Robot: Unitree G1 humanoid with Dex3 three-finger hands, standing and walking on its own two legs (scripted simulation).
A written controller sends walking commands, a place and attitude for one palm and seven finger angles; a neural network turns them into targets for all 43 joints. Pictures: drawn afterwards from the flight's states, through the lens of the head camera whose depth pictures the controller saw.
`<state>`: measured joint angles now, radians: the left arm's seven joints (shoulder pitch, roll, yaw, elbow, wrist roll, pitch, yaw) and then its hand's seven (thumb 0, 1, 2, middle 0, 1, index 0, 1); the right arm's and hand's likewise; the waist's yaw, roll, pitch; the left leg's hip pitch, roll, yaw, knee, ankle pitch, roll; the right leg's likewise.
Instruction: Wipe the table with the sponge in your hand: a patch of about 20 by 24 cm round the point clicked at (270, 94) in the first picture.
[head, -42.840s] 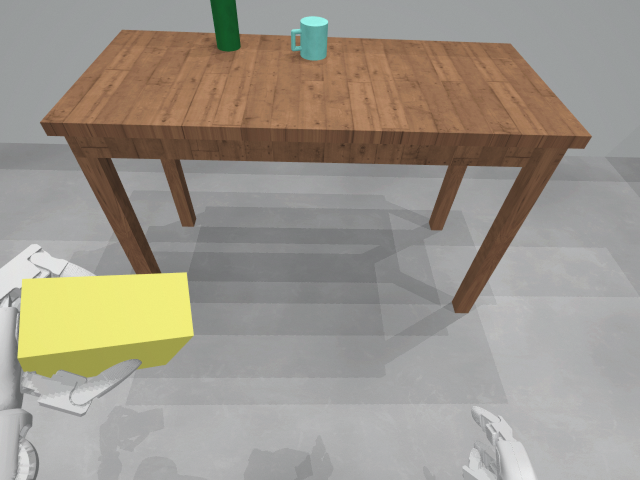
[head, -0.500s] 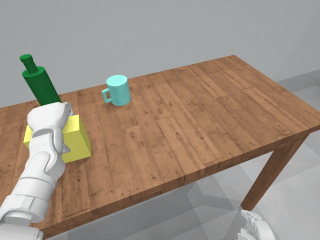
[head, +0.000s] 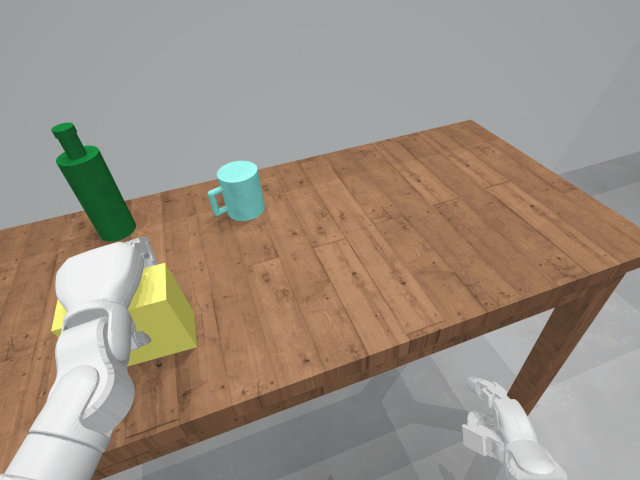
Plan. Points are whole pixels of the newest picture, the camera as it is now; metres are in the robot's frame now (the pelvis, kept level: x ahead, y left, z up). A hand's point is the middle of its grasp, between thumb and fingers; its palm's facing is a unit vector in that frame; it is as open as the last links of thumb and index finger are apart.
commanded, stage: wipe back along the first lane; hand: left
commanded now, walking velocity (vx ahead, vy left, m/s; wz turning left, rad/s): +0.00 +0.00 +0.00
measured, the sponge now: (139, 328) +0.28 +0.29 +0.06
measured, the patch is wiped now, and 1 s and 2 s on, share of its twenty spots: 1.00 1.00 1.00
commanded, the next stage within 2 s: lift the sponge slowly off the table in 0.34 s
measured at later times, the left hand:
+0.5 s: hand (123, 336) +0.23 +0.26 +0.12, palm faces +0.13 -0.08 -0.99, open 10.1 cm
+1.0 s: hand (128, 335) +0.23 +0.25 +0.12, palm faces +0.11 -0.11 -0.99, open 10.1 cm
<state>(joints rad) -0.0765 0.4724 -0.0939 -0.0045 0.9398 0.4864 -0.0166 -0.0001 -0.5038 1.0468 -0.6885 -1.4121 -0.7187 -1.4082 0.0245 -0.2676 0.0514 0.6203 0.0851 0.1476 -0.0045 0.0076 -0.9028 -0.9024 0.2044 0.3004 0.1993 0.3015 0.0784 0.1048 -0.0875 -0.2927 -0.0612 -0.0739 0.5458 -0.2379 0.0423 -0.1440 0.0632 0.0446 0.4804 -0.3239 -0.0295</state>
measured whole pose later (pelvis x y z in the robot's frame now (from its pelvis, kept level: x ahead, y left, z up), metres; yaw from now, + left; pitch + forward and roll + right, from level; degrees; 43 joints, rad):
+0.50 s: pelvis -0.02 -0.01 +0.00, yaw +0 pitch -3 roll -1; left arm 0.05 0.46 -0.10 -0.13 0.93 0.52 -0.01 0.00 -0.50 1.05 -0.69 -1.41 -0.72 -1.41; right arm 0.03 -0.27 0.06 0.64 0.08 0.13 -0.03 0.01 -0.90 -0.90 0.20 0.30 0.20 0.30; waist 0.09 0.11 -0.07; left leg -0.27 -0.04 -0.07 0.56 -0.22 0.02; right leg -0.15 0.08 0.04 0.53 -0.32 -0.05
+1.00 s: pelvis -0.02 -0.02 +0.00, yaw +0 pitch -4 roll +0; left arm 0.00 0.48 -0.12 -0.14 0.90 0.50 -0.04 0.00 -0.52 1.05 -0.72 -1.37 -0.76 -1.37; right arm 0.01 -0.26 0.06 0.66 0.07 0.07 -0.05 0.01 -0.90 -0.90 0.20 0.30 0.20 0.30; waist 0.12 0.11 -0.04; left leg -0.25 -0.04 -0.08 0.53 -0.21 0.01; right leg -0.12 0.08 0.04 0.51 -0.31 -0.06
